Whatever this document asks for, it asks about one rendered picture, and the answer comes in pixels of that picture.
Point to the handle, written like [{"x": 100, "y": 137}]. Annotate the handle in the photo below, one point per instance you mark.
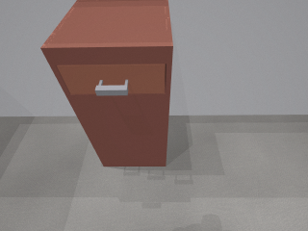
[{"x": 111, "y": 90}]

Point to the cabinet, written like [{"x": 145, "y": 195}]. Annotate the cabinet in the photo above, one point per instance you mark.
[{"x": 124, "y": 130}]

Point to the drawer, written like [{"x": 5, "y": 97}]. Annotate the drawer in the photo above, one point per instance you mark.
[{"x": 142, "y": 78}]

